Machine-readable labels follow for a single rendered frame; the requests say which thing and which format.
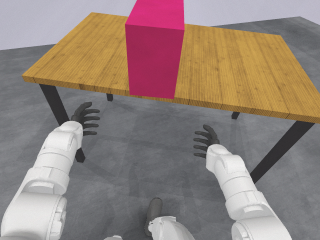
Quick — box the right robot upper arm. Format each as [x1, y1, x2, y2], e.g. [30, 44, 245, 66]
[231, 215, 291, 240]

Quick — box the table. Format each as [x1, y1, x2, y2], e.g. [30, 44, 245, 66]
[21, 12, 320, 184]

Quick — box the carton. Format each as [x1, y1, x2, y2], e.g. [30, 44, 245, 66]
[125, 0, 185, 99]

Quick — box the left robot upper arm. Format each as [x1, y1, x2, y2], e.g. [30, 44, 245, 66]
[0, 191, 67, 240]

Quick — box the robot right thigh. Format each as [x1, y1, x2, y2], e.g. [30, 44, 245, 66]
[155, 220, 195, 240]

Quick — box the robot right hand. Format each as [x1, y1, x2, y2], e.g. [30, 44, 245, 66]
[193, 124, 220, 159]

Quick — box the robot left hand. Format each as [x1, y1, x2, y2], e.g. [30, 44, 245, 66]
[70, 102, 100, 136]

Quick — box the robot left forearm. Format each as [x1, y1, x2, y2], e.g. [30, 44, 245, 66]
[1, 121, 83, 236]

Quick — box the robot right forearm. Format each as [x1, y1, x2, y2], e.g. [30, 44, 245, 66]
[206, 144, 292, 240]

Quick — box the robot right foot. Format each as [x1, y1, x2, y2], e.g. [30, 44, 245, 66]
[144, 197, 163, 237]

